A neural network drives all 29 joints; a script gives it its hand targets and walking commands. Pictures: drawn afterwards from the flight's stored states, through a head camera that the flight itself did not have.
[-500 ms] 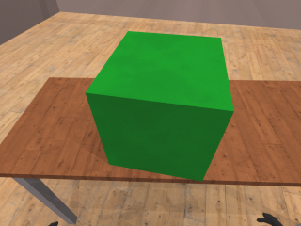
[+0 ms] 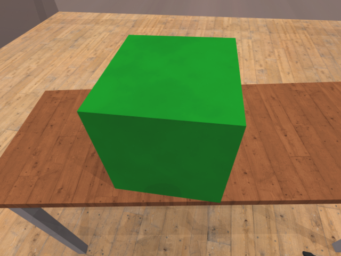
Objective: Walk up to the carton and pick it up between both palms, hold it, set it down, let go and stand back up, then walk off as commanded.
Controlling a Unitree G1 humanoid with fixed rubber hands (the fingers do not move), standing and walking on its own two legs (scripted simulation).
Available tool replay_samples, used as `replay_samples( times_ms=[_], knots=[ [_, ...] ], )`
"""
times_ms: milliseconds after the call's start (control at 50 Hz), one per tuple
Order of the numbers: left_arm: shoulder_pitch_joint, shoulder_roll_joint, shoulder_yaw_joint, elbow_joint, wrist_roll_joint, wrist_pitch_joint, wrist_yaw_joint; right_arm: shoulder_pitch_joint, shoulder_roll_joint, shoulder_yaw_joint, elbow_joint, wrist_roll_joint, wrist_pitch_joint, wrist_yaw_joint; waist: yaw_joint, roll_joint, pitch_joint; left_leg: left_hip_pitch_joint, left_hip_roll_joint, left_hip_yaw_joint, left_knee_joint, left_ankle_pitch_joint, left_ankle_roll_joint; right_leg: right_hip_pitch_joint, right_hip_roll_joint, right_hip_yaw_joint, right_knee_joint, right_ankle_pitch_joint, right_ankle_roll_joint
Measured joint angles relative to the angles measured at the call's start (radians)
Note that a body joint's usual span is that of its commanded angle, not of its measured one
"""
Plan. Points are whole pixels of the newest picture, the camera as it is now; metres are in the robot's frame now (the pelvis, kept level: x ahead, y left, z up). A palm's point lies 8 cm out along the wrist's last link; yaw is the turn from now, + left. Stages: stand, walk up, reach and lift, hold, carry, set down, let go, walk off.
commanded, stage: walk up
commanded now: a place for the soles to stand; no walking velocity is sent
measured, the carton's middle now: (173, 116) +0.46 +0.02 +0.09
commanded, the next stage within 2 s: reach and lift in 0.38 s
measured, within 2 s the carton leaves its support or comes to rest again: neither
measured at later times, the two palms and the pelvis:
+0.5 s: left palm out of the picture +0.16 +0.30 -0.10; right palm out of the picture +0.14 -0.31 -0.10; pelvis -0.01 +0.00 -0.01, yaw +0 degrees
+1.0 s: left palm (51, 245) +0.18 +0.30 -0.04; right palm out of the picture +0.16 -0.26 -0.05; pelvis +0.02 +0.01 +0.00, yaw -3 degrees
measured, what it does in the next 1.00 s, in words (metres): stands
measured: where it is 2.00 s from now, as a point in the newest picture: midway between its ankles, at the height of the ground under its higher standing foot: outside the picture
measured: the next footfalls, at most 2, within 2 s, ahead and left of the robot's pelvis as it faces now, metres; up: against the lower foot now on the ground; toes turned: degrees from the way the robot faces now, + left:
none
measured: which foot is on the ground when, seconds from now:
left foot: down 0.00-1.00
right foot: down 0.00-1.00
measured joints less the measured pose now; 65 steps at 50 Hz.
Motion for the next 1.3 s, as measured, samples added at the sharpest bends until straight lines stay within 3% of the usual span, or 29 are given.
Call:
replay_samples(
  times_ms=[400,460,520,640,740,920,1140,1300],
  knots=[
    [-0.007,-0.004,0.014,-0.001,0.004,0.033,-0.003,0.008,0.005,-0.009,0.033,-0.011,-0.013,-0.001,-0.006,-0.004,-0.005,0.008,0.010,0.014,-0.013,-0.002,-0.006,0.000,0.007,0.011,-0.010,0.003,-0.005],
    [-0.030,0.009,0.031,-0.215,-0.010,0.233,0.030,-0.041,0.025,-0.076,-0.010,-0.061,-0.085,0.039,-0.018,-0.017,0.033,-0.075,0.023,0.026,0.120,-0.050,-0.010,-0.079,-0.004,-0.022,0.121,-0.055,-0.017],
    [-0.077,0.004,0.036,-0.404,0.007,0.392,0.032,-0.088,0.037,-0.095,-0.094,-0.064,-0.085,0.061,-0.022,-0.035,0.074,-0.119,0.032,0.031,0.213,-0.091,-0.012,-0.123,-0.006,-0.031,0.215,-0.094,-0.006],
    [-0.043,-0.072,0.084,-0.666,0.095,0.543,-0.002,-0.031,0.030,-0.060,-0.236,-0.001,-0.031,0.056,-0.006,-0.050,0.095,-0.071,0.051,0.042,0.229,-0.129,-0.015,-0.071,0.007,-0.034,0.209,-0.111,-0.007],
    [0.046,-0.063,0.130,-0.745,0.108,0.548,-0.011,0.082,0.027,-0.061,-0.359,0.017,-0.012,0.041,0.007,-0.060,0.089,-0.012,0.051,0.047,0.175,-0.122,-0.020,-0.014,0.009,-0.032,0.157,-0.102,-0.009],
    [0.146,0.010,0.136,-0.855,0.025,0.499,-0.025,0.203,0.095,-0.063,-0.584,0.061,0.031,0.010,0.039,-0.059,0.090,0.035,0.046,0.066,0.094,-0.091,-0.013,0.031,0.007,-0.015,0.066,-0.061,0.000],
    [0.238,-0.015,0.099,-1.009,-0.047,0.477,-0.037,0.287,0.149,-0.072,-0.827,0.075,0.124,-0.017,0.026,-0.020,0.062,0.093,0.033,0.097,0.029,-0.072,0.007,0.094,-0.005,0.012,-0.032,-0.013,0.021],
    [0.279,-0.017,0.117,-1.083,-0.085,0.453,-0.048,0.350,0.139,-0.083,-1.000,0.102,0.196,-0.027,0.041,-0.014,0.056,0.118,0.028,0.104,-0.008,-0.053,0.010,0.114,-0.008,0.018,-0.063,0.004,0.023]
  ],
)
